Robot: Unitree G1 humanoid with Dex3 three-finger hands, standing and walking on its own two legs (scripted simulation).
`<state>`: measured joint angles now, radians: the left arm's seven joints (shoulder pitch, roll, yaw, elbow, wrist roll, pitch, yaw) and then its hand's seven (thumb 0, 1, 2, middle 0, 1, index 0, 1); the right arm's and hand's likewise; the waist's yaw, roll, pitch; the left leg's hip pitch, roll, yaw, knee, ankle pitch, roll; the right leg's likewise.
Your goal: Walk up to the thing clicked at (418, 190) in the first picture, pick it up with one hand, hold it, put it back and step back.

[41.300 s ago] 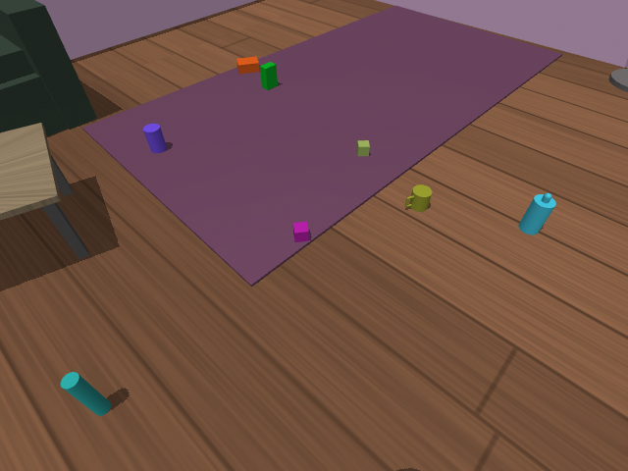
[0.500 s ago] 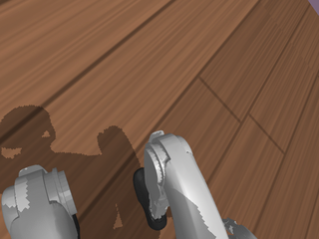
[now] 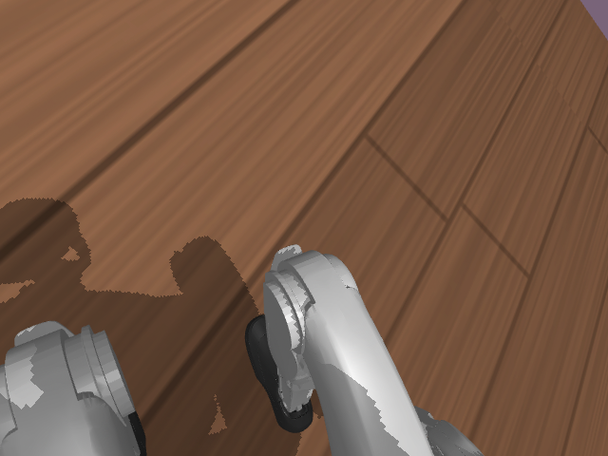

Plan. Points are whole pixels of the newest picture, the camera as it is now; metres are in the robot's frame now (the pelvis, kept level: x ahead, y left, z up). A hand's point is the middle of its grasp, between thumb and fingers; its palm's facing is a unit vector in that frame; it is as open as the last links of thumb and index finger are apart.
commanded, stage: close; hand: left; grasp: from above
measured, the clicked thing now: out of the picture +0.45 +0.33 -0.26
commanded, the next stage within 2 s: settle in 1.60 s
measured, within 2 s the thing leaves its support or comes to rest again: leaves its support in 1.98 s
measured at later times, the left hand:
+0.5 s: hand out of the picture +0.45 +0.34 -0.23, palm faces -0.42 -0.13 -0.90, open 12.4 cm
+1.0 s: hand out of the picture +0.45 +0.34 -0.23, palm faces -0.44 -0.15 -0.89, open 11.6 cm
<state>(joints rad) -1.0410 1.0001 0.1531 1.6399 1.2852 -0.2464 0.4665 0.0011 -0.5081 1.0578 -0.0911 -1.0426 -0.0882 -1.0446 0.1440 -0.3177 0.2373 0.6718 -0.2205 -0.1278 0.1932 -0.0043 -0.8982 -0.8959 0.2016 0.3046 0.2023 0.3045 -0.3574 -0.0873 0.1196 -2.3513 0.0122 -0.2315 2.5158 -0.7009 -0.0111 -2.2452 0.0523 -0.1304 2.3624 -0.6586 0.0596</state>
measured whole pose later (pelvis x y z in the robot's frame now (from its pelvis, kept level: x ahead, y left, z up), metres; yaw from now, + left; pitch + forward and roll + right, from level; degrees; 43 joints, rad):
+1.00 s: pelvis +0.00 +0.00 +0.00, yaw -2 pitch +28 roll -14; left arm -1.05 1.06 0.13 1.69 1.29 -0.27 0.53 0.01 -0.19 0.89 -0.30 -1.09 -0.28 -1.05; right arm 0.12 -0.34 0.29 0.66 -0.25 -0.16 0.22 0.00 -0.90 -0.90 0.20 0.30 0.20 0.30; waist -0.37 -0.12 0.14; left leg -2.34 0.01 -0.26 2.54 -0.71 -0.01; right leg -2.22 0.06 -0.15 2.36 -0.65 0.06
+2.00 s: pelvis +0.00 +0.00 +0.00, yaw -1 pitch +28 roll -14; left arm -1.02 1.04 0.16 1.59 1.29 -0.24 0.48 0.03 -0.13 0.73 -0.71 -1.02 -0.39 -0.91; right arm 0.15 -0.34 0.28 0.64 -0.24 -0.17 0.21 0.00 -0.91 -0.90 0.20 0.30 0.20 0.30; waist -0.36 -0.11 0.13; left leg -2.35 0.01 -0.26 2.53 -0.70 -0.01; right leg -2.24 0.06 -0.15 2.35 -0.64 0.06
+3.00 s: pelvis -0.01 +0.00 +0.06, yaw +5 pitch +34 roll -9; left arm -0.93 0.79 0.07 1.20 1.15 -0.16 0.12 0.02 -0.12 0.69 -0.82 -0.95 -0.45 -0.83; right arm 0.22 -0.29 0.09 0.65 -0.08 0.03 0.12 0.00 -0.93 -0.90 0.20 0.30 0.20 0.30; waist -0.23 0.03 -0.07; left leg -2.25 0.01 -0.13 2.28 -0.64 0.01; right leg -2.16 0.01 -0.06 2.19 -0.64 0.05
